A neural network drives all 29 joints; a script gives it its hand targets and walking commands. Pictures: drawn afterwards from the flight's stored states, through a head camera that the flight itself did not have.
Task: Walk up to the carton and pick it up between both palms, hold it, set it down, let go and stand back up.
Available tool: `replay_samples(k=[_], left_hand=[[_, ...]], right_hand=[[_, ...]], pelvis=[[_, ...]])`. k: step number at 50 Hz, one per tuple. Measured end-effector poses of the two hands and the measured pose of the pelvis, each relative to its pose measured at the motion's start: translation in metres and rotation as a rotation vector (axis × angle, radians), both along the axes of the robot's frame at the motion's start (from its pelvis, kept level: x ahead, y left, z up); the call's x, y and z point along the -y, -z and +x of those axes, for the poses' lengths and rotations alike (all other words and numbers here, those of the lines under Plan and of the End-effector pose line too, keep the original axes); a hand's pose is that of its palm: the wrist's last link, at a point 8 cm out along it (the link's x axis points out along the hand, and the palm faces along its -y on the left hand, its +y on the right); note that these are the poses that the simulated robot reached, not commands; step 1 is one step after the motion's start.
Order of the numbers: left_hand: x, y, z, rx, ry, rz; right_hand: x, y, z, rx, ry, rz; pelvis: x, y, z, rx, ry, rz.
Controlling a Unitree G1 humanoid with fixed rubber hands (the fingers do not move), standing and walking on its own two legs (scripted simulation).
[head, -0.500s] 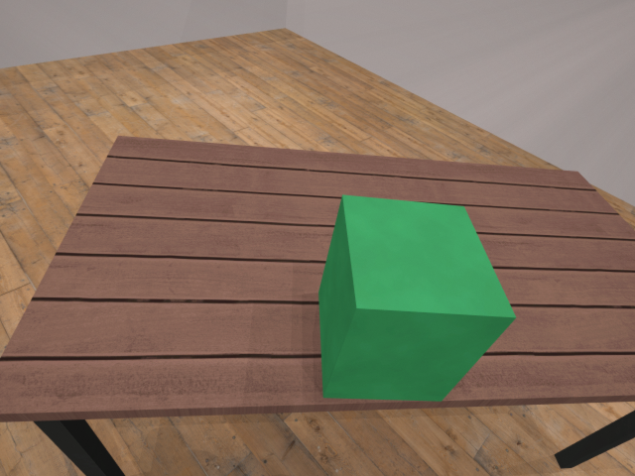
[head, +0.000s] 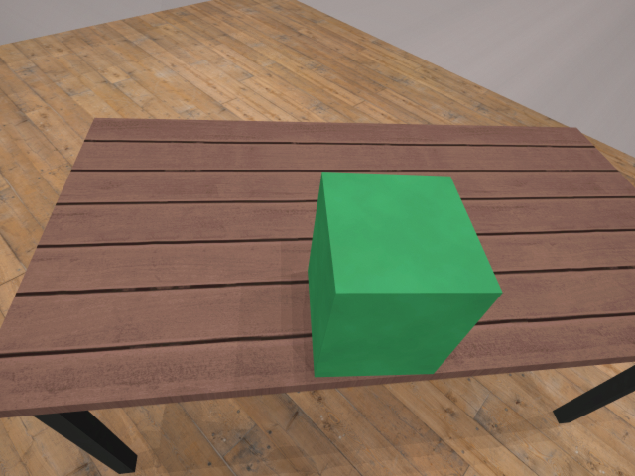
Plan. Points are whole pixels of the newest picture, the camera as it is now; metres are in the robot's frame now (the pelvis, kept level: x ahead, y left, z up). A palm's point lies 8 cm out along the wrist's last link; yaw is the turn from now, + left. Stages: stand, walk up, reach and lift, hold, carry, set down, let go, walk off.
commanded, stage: walk up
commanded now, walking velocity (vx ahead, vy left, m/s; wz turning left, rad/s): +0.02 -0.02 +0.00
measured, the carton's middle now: (381, 278) +0.41 -0.13 -0.02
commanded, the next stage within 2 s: none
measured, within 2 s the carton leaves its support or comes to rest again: neither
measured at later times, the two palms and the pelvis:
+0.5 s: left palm out of the picture +0.03 +0.11 -0.15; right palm out of the picture -0.01 -0.33 -0.16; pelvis +0.02 -0.10 -0.01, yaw +0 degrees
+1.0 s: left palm out of the picture +0.00 +0.26 -0.16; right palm out of the picture +0.02 -0.19 -0.14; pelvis +0.01 +0.03 +0.00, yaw +0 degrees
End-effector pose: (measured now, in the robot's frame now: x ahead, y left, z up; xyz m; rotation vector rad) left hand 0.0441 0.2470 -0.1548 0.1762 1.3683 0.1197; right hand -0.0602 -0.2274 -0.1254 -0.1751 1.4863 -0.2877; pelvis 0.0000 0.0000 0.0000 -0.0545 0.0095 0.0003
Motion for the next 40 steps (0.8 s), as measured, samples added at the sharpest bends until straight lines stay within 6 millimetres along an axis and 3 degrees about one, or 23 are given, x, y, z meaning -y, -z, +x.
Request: replay_samples(k=[3, 6, 11, 17, 24, 28, 33, 37, 40], left_hand=[[0.023, 0.0, 0.017, 0.055, -0.008, -0.018], [0.052, 0.001, 0.026, 0.083, -0.004, -0.016], [0.098, -0.008, 0.019, 0.068, -0.002, 0.025], [0.117, -0.023, -0.004, 0.02, -0.021, 0.056], [0.139, -0.006, -0.014, 0.009, -0.038, -0.008], [0.13, 0.006, -0.01, 0.027, -0.054, -0.024], [0.087, 0.004, -0.02, 0.031, -0.094, 0.026], [0.04, 0.005, -0.034, -0.018, -0.098, 0.062], [0.011, 0.016, -0.039, -0.055, -0.084, 0.051]], right_hand=[[0.026, -0.003, -0.009, -0.034, 0.006, -0.01], [0.044, 0.01, -0.011, -0.064, 0.007, 0.025], [0.07, 0.04, 0.002, -0.065, 0.002, 0.116], [0.085, 0.041, 0.036, -0.011, -0.021, 0.159], [0.097, 0.035, 0.051, 0.009, -0.039, 0.114], [0.1, 0.032, 0.052, -0.002, -0.057, 0.065], [0.097, 0.02, 0.067, 0.005, -0.104, 0.011], [0.073, 0.016, 0.088, 0.094, -0.102, -0.01], [0.039, 0.019, 0.095, 0.164, -0.086, -0.002]], pelvis=[[0.019, 0.001, 0.004, -0.002, 0.005, 0.01], [0.039, 0.008, 0.008, 0.006, 0.004, 0.043], [0.07, 0.015, 0.015, 0.021, 0.002, 0.047], [0.093, 0.004, 0.018, 0.024, 0.01, 0.083], [0.102, 0.008, 0.02, 0.029, 0.009, 0.043], [0.095, 0.014, 0.019, 0.021, -0.001, 0.026], [0.068, 0.012, 0.013, -0.001, -0.002, 0.047], [0.037, 0.013, 0.009, -0.008, -0.004, 0.049], [0.014, 0.019, 0.007, 0.017, 0.005, 0.05]])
